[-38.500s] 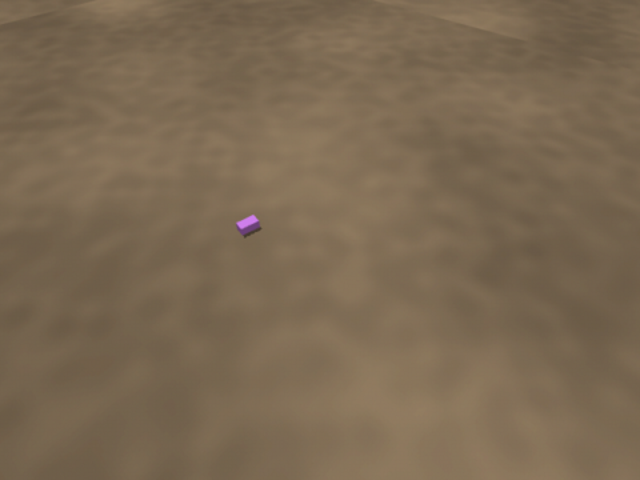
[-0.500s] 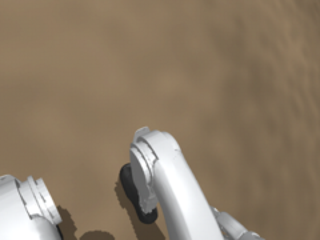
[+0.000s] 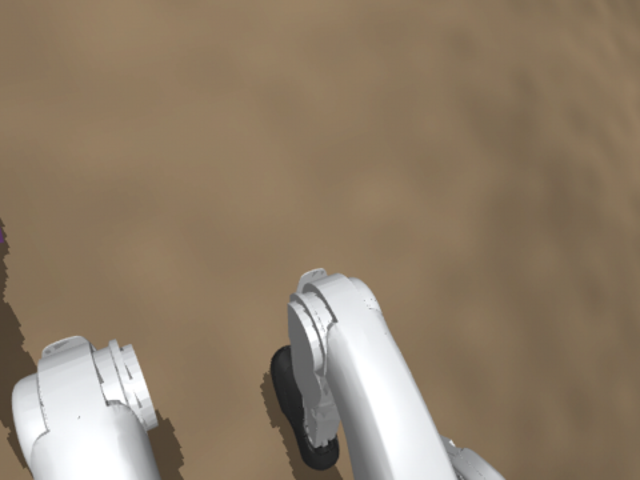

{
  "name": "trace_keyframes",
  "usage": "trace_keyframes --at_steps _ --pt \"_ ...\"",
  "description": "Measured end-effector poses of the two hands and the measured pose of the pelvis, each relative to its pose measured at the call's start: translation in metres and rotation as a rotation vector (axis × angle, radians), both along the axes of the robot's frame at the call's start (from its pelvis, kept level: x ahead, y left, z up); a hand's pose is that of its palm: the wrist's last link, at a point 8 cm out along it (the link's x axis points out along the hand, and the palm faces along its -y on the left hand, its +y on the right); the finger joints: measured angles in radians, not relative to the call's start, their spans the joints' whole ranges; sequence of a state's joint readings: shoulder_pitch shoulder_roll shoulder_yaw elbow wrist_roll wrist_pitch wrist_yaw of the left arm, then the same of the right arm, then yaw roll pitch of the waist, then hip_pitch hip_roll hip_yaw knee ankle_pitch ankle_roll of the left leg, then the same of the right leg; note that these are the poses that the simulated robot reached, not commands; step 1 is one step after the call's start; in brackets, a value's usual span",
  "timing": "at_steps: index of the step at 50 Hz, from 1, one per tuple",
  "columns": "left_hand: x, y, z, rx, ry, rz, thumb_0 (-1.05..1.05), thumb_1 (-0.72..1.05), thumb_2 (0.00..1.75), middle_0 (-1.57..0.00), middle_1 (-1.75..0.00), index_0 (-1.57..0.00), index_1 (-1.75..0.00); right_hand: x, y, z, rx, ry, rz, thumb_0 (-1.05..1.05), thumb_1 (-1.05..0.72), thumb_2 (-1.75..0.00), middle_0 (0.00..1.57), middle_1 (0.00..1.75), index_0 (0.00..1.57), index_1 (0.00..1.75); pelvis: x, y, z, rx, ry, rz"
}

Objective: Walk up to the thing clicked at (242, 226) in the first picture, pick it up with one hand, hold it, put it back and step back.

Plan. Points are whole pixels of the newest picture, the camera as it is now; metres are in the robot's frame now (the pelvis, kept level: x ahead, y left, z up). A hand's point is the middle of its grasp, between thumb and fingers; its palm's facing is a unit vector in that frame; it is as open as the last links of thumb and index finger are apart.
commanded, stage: withdraw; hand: left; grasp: from above
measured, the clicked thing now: out of the picture +0.47 +0.33 -0.29
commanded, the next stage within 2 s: home in 0.52 s
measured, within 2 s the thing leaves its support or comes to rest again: neither
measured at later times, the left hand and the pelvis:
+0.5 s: hand out of the picture +0.44 +0.33 -0.10, palm faces -0.48 -0.12 -0.87, open 13.0 cm; pelvis -0.02 -0.01 +0.03, yaw +6 degrees
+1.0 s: hand out of the picture +0.45 +0.33 -0.09, palm faces -0.26 -0.32 -0.91, open 10.9 cm; pelvis +0.00 -0.01 +0.05, yaw +6 degrees
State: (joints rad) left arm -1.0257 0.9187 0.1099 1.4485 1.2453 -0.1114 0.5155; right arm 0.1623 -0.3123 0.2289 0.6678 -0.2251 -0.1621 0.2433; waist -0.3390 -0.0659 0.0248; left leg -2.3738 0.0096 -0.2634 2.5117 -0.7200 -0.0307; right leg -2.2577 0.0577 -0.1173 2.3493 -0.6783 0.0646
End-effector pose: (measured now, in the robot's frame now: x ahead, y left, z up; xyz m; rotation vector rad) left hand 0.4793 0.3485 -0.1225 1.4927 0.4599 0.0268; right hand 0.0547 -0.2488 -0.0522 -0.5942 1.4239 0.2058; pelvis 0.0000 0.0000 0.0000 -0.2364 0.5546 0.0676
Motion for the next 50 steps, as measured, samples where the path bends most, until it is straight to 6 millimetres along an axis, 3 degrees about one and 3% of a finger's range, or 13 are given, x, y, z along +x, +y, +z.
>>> trace_keyframes --at_steps 9,14,19,25,32,37,43,50 --pt "-0.005 0.006 0.082 0.010 0.109 0.048 0.00 -0.38 0.88 -0.22 -0.86 -0.21 -0.87 0.020 -0.006 -0.002 0.053 -0.068 -0.122 0.00 -0.91 -0.90 0.20 0.30 0.20 0.30 -0.004 -0.003 0.027 0.045 0.033 0.037" --pt "-0.013 -0.001 0.105 -0.025 0.198 0.018 0.00 -0.36 0.88 -0.23 -0.85 -0.23 -0.86 0.023 -0.014 0.009 0.024 -0.092 -0.137 0.00 -0.90 -0.90 0.20 0.30 0.20 0.30 -0.011 -0.006 0.043 0.062 0.029 0.052" --pt "-0.021 -0.009 0.104 -0.056 0.233 -0.041 0.00 -0.34 0.86 -0.26 -0.83 -0.25 -0.84 0.016 -0.027 0.019 -0.043 -0.085 -0.125 0.00 -0.90 -0.90 0.20 0.30 0.20 0.30 -0.016 -0.010 0.046 0.073 0.017 0.057" --pt "-0.028 -0.012 0.078 -0.063 0.223 -0.099 0.00 -0.32 0.85 -0.27 -0.82 -0.26 -0.83 0.001 -0.036 0.016 -0.106 -0.045 -0.105 0.00 -0.90 -0.90 0.20 0.30 0.20 0.30 -0.020 -0.011 0.034 0.073 0.004 0.054" --pt "-0.031 -0.010 0.035 -0.056 0.204 -0.117 0.00 -0.30 0.85 -0.27 -0.81 -0.26 -0.81 -0.015 -0.028 -0.001 -0.119 -0.006 -0.095 0.00 -0.90 -0.90 0.20 0.30 0.20 0.29 -0.019 -0.009 0.012 0.065 -0.018 0.047" --pt "-0.021 -0.008 0.022 -0.041 0.128 -0.095 0.00 -0.27 0.86 -0.27 -0.79 -0.27 -0.79 -0.023 -0.017 -0.012 -0.094 0.016 -0.103 0.00 -0.89 -0.89 0.20 0.30 0.20 0.29 -0.016 -0.007 0.002 0.057 -0.011 0.042" --pt "-0.013 -0.007 0.038 -0.053 0.029 -0.001 0.00 -0.14 0.89 -0.27 -0.69 -0.25 -0.70 -0.019 -0.004 -0.017 -0.032 0.018 -0.157 0.00 -0.89 -0.89 0.20 0.30 0.20 0.29 -0.008 -0.006 0.008 0.058 0.035 0.039" --pt "-0.038 -0.005 0.093 -0.198 0.030 0.163 0.00 0.17 0.86 -0.24 -0.52 -0.23 -0.54 0.009 0.001 0.002 0.047 -0.045 -0.227 0.00 -0.89 -0.90 0.20 0.30 0.20 0.30 -0.002 -0.005 0.046 0.072 0.079 0.052"
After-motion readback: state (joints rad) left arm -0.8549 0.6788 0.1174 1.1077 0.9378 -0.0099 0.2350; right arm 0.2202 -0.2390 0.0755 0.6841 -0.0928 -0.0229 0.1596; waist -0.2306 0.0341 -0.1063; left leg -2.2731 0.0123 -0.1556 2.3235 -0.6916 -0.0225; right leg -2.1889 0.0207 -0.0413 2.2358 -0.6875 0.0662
